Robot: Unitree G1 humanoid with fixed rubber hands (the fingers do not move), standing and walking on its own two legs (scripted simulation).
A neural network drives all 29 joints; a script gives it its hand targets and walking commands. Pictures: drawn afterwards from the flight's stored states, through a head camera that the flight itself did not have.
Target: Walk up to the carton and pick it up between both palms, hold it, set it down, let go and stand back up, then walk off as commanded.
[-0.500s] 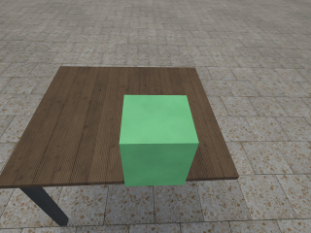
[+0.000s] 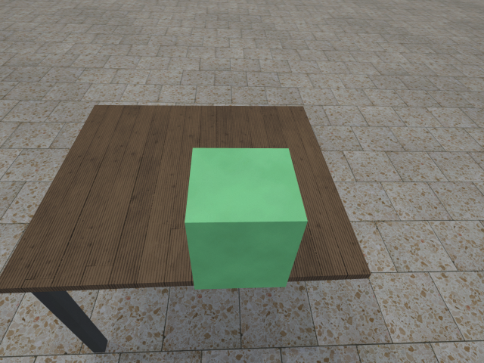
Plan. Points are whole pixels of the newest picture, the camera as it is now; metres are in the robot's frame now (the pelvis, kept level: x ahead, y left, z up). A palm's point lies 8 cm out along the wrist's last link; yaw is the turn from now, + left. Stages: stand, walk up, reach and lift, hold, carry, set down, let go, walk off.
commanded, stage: stand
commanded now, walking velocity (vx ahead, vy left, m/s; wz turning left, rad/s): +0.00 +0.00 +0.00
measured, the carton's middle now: (240, 219) +0.44 +0.01 -0.05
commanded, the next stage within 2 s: walk off in 0.28 s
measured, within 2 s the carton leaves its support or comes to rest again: neither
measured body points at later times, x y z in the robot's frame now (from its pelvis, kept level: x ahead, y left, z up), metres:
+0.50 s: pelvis +0.00 +0.00 +0.00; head -0.01 +0.01 +0.45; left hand +0.08 +0.29 -0.14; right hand +0.09 -0.27 -0.13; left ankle +0.07 +0.13 -0.74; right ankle -0.01 -0.10 -0.74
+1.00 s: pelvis -0.06 +0.08 +0.00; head +0.01 +0.10 +0.44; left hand +0.02 +0.39 -0.14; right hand +0.03 -0.22 -0.12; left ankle -0.05 +0.17 -0.74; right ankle -0.08 -0.05 -0.69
